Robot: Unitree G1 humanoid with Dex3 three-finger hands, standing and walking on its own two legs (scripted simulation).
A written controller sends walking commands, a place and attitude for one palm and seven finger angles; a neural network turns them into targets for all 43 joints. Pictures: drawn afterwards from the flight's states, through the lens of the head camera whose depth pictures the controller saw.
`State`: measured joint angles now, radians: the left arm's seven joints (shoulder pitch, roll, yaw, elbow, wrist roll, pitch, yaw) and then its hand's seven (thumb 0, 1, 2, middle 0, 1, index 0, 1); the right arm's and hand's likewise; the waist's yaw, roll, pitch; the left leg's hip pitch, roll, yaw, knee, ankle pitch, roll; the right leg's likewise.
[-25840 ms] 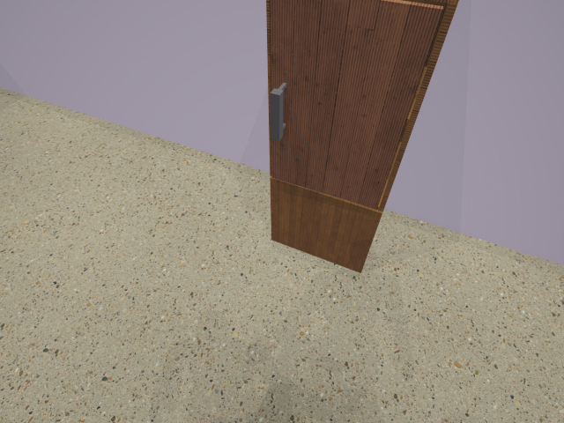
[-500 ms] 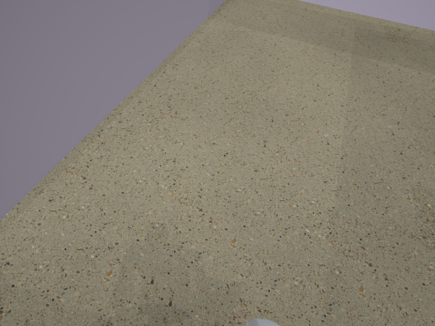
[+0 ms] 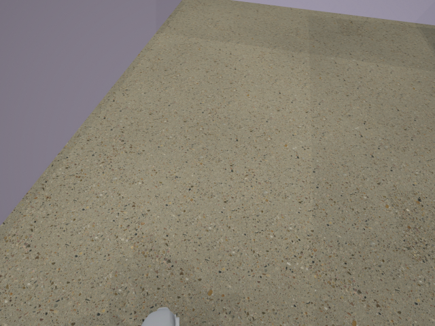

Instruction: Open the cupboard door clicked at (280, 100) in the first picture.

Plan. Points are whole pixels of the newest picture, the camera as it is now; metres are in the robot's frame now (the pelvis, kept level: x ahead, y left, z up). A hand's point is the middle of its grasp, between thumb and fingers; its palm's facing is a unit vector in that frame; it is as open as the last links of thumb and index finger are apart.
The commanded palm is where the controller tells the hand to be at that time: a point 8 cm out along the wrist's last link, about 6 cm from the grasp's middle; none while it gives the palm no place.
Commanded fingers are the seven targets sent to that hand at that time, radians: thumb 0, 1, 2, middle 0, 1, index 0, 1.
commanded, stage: walk to a spot facing it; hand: left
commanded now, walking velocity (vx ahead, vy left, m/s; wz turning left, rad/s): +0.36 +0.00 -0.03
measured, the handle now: out of the picture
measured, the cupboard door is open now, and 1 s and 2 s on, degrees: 49 49 49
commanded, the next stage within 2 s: turn to face it in 0.16 s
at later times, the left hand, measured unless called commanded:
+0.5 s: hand (152, 254) +0.30 +0.17 -0.17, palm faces +0.02 -0.98 -0.21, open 7.4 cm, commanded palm none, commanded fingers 0.00 0.90 0.90 -0.20 -0.30 -0.20 -0.30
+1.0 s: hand (136, 248) +0.31 +0.21 -0.17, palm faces +0.34 -0.91 -0.25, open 7.4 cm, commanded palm none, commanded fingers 0.00 0.90 0.90 -0.20 -0.30 -0.20 -0.30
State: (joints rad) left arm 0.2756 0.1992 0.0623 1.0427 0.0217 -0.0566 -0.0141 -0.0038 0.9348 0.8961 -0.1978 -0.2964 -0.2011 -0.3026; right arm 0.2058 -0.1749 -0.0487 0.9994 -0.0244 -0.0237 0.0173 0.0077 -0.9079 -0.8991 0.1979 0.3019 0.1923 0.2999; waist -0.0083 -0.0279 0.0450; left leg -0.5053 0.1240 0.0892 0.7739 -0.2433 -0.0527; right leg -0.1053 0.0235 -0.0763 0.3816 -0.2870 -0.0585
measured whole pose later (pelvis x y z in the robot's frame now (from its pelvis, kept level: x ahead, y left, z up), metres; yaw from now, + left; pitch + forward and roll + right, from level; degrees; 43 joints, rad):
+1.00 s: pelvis +0.28 -0.02 -0.01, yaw +19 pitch +1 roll -1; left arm 0.13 0.25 0.07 0.91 0.02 0.05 0.00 0.01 0.91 0.90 -0.19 -0.30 -0.20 -0.30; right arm 0.18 -0.21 -0.05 0.93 -0.03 0.03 -0.01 0.00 -0.90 -0.90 0.20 0.30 0.20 0.30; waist -0.01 0.00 0.07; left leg -0.34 0.02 -0.02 0.55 -0.23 0.00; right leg -0.40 -0.05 -0.03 0.85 -0.45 0.08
